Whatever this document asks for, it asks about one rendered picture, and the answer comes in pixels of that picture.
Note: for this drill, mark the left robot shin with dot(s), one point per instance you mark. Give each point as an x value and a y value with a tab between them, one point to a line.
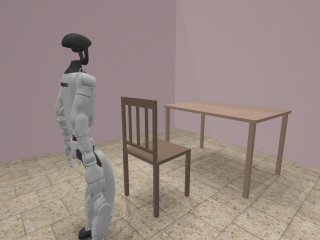
89	209

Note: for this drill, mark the left robot forearm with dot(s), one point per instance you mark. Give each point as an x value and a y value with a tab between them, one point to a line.
65	130

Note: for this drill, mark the right robot upper arm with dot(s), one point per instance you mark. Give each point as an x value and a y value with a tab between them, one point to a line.
85	84

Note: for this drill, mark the right robot forearm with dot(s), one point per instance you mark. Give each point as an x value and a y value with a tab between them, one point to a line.
83	140

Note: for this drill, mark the table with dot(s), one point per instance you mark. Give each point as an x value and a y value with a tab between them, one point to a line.
243	113

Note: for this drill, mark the robot right hand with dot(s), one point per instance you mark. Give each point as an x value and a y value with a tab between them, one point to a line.
92	175

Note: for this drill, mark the robot left hand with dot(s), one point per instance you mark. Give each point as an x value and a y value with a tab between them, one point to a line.
67	153

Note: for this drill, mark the left robot upper arm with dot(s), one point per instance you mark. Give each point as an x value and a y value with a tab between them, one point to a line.
59	107

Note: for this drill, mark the chair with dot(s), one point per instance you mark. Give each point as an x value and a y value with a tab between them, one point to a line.
154	152

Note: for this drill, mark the robot right thigh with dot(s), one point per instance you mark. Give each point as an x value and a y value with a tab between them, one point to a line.
108	196

